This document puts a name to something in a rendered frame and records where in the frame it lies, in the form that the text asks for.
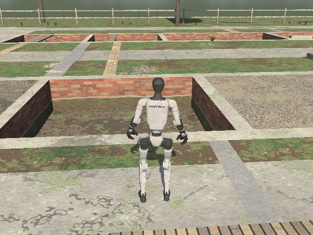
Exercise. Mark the robot right forearm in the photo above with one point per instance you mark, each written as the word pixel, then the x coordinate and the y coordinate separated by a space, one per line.
pixel 181 129

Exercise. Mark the left robot thigh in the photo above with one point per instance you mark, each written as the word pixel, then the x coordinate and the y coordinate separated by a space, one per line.
pixel 143 150

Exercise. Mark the robot left upper arm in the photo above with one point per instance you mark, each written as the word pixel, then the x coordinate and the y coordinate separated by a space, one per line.
pixel 142 102

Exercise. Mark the robot right upper arm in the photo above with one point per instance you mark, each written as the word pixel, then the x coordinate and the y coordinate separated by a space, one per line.
pixel 175 111

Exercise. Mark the robot left hand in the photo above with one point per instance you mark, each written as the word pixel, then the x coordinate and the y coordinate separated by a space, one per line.
pixel 129 134

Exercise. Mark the robot left forearm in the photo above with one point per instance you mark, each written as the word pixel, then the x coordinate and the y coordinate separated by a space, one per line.
pixel 132 126

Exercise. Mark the robot right hand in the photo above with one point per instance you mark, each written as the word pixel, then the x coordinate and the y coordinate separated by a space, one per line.
pixel 185 138

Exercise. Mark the robot head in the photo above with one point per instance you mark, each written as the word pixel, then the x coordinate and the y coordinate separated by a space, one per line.
pixel 158 84

